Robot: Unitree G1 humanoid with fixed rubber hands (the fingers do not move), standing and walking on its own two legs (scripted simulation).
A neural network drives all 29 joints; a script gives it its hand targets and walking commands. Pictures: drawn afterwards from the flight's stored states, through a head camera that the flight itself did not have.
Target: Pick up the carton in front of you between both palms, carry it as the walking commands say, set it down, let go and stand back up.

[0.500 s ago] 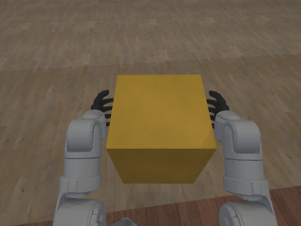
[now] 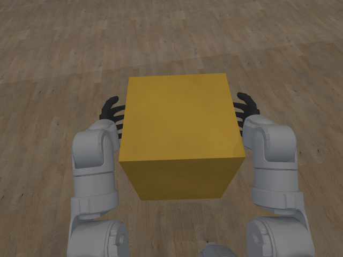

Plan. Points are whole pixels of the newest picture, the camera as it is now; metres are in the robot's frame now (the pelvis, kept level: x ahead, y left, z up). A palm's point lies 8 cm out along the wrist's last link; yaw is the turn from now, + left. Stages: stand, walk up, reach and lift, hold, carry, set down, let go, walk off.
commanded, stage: carry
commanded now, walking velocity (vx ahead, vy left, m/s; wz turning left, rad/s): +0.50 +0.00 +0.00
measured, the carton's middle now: (179, 143) +0.36 -0.02 +0.04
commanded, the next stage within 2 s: none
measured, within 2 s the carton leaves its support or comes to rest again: neither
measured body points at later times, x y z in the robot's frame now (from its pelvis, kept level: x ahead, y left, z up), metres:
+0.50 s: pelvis +0.41 -0.04 -0.09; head +0.46 -0.07 +0.36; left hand +0.81 +0.06 +0.02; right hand +0.76 -0.24 +0.00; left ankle +0.47 -0.02 -0.79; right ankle +0.34 -0.17 -0.67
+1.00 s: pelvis +0.73 -0.13 -0.04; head +0.77 -0.14 +0.41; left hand +1.03 +0.05 +0.04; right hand +1.06 -0.25 +0.03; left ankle +0.75 +0.01 -0.74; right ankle +0.68 -0.21 -0.79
